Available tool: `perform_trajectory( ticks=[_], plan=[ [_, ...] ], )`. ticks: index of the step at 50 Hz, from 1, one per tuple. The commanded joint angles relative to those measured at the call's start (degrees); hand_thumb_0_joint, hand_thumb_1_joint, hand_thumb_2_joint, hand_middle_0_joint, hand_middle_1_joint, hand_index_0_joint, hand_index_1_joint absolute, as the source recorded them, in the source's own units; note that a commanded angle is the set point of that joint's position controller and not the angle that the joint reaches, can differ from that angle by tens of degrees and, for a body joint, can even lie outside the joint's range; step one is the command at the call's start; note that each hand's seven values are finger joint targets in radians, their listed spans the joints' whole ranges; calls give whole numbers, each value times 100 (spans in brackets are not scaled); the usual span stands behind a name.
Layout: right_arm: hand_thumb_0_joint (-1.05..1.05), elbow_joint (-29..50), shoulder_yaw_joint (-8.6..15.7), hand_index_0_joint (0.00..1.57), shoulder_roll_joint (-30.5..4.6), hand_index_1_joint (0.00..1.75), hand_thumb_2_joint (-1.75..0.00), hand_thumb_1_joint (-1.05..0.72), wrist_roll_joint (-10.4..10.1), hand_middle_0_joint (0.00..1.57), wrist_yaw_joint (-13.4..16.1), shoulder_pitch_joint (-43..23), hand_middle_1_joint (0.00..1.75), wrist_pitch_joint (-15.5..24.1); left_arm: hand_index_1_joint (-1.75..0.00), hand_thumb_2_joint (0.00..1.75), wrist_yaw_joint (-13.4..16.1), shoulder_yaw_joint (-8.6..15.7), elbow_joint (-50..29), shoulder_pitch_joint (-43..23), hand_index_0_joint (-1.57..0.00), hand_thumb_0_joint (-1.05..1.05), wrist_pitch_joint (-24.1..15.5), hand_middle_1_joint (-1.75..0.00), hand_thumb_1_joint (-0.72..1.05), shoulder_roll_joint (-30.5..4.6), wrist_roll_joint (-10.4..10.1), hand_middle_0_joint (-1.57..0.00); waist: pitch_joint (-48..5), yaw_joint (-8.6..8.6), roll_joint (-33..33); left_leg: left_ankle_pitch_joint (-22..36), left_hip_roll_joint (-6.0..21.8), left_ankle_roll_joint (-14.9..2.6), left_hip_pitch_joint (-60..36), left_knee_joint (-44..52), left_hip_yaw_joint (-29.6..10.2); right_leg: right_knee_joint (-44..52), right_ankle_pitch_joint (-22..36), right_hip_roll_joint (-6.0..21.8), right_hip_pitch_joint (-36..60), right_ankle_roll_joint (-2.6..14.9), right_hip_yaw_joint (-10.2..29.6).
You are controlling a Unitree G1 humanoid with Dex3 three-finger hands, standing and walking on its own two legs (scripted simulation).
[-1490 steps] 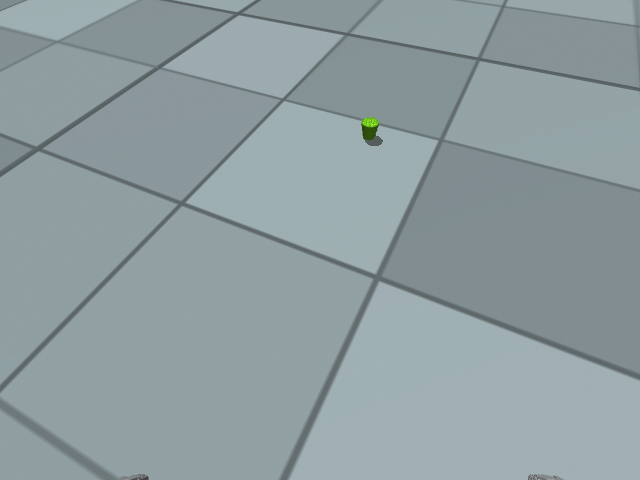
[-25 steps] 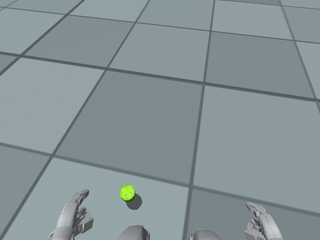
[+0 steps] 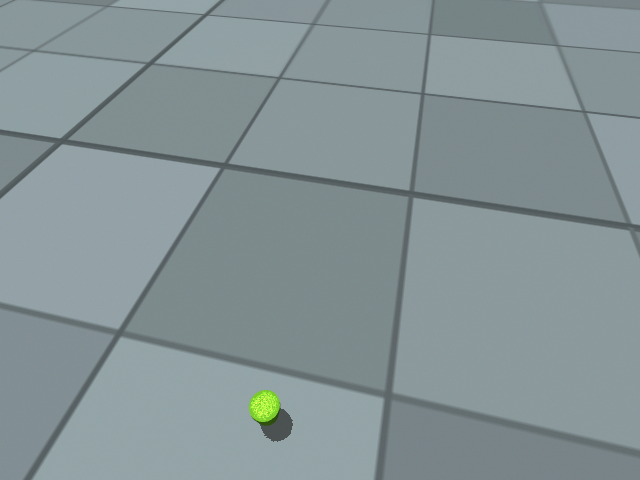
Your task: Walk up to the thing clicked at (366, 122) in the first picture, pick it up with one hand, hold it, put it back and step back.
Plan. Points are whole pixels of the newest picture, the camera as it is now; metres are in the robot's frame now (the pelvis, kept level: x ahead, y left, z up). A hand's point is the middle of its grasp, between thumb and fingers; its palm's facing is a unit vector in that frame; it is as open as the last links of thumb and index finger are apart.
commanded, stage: stand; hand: left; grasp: from above
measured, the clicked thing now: (266, 410) +0.40 +0.19 -0.73
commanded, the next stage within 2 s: step back in 1.88 s
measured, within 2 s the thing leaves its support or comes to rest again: neither
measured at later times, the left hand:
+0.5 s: hand out of the picture +0.04 +0.22 -0.16, palm faces +0.04 -0.95 -0.32, open 7.4 cm
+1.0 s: hand out of the picture +0.06 +0.21 -0.15, palm faces +0.02 -0.95 -0.33, open 7.4 cm
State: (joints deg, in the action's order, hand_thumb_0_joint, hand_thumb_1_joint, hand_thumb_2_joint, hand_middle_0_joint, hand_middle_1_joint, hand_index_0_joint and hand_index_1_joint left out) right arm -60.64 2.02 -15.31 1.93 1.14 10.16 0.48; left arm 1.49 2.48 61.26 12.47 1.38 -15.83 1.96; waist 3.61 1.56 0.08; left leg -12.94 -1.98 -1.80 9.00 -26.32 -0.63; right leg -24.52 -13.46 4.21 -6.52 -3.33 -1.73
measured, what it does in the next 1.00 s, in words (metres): stands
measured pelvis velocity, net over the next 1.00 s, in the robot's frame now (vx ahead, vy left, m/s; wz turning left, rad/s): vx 0.00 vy -0.03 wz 0.00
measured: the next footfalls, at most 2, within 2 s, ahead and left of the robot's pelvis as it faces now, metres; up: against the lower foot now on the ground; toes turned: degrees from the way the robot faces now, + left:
none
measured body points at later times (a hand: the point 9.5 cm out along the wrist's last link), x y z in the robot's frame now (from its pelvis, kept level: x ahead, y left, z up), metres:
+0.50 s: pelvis -0.01 -0.02 +0.01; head -0.02 -0.02 +0.46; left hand +0.03 +0.27 -0.13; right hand +0.06 -0.30 -0.14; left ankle +0.02 +0.10 -0.74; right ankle +0.00 -0.16 -0.74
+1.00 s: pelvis +0.00 -0.03 +0.01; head +0.00 -0.03 +0.46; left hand +0.06 +0.26 -0.13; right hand +0.06 -0.32 -0.13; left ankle +0.02 +0.10 -0.74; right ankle +0.00 -0.16 -0.74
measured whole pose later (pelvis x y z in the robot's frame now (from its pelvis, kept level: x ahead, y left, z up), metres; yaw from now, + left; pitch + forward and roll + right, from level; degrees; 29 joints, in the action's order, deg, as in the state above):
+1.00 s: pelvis +0.00 -0.03 +0.01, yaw +0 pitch -4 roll +0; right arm -65.6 0.8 -18.2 1.2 0.4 7.6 0.5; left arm 0.2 1.9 65.7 7.9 0.1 -17.6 1.1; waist 3.5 0.4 -0.8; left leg -9.6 0.3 0.7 6.6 -19.8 -1.4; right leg -19.4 -10.9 1.8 -4.9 -1.0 -2.5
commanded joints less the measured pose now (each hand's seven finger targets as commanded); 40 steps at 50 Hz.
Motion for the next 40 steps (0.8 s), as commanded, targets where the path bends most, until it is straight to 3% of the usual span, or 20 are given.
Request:
perform_trajectory(
  ticks=[1, 6, 13, 18, 19, 27, 30, 36, 40],
  plan=[
    [0, 245, 270, 20, -1182, 30, -90, -90, -33, 20, 92, -230, 30, 102, -30, 90, 90, 158, -203, -295, -20, 0, -191, -30, 90, -1019, 6, -20, -151, -99, -85, 285, 665, -15, 44, 912, -759, 562, 288, 235, 7, 325, 289],
    [0, 129, 243, 20, -1163, 30, -90, -90, -31, 20, 71, -295, 30, 82, -30, 90, 80, 141, -34, -312, -20, 0, -192, -30, 90, -1029, 4, -20, -48, -83, -94, 42, 680, -7, 214, 1071, -783, 630, 185, 250, 94, 312, 274],
    [0, 56, 207, 20, -1207, 30, -90, -90, -56, 20, 40, -372, 30, 88, -30, 90, 67, 141, 44, -393, -20, 0, -237, -30, 90, -1123, -15, -20, -94, -91, -8, 319, 675, 4, 24, 1020, -714, 819, 264, 296, 57, 307, 335],
    [0, 8, 173, 20, -1201, 30, -90, -90, -60, 20, 23, -443, 30, 67, -30, 90, 57, 138, 117, -400, -20, 0, -225, -30, 90, -1161, -16, -20, 93, -72, 60, 131, 695, 32, 115, 1057, -730, 888, -59, 267, -65, 312, 317],
    [0, 11, 178, 20, -1241, 30, -90, -90, -55, 20, 28, -425, 30, 70, -30, 90, 49, 142, 106, -429, -20, 0, -231, -30, 90, -1171, -14, -20, -95, -95, 38, 182, 694, 29, -19, 1024, -696, 914, 24, 293, -46, 327, 362],
    [0, -58, 124, 20, -1293, 30, -90, -90, -70, 20, 16, -409, 30, 66, -30, 90, 27, 146, 123, -535, -20, 0, -253, -30, 90, -1260, -45, -20, -111, -111, 7, 275, 711, 37, 93, 1035, -670, 953, 79, 293, 94, 344, 379],
    [0, -62, 110, 20, -1293, 30, -90, -90, -71, 20, 20, -437, 30, 83, -30, 90, 27, 139, 118, -562, -20, 0, -273, -30, 90, -1248, -43, -20, -197, -114, 63, 693, 761, 17, -98, 956, -653, 965, 364, 336, 80, 341, 411],
    [0, -130, 98, 20, -1347, 30, -90, -90, -73, 20, 16, -432, 30, 74, -30, 90, -6, 139, 147, -589, -20, 0, -246, -30, 90, -1293, -63, -20, -78, -108, -52, 204, 756, 58, 74, 1092, -658, 969, 15, 273, 49, 358, 381],
    [0, -115, 81, 20, -1318, 30, -90, -90, -82, 20, 18, -497, 30, 99, -30, 90, -13, 137, 154, -640, -20, 0, -247, -30, 90, -1292, -67, -20, -182, -117, -4, 550, 804, 56, -75, 1073, -660, 904, 242, 297, 19, 381, 379]
  ],
)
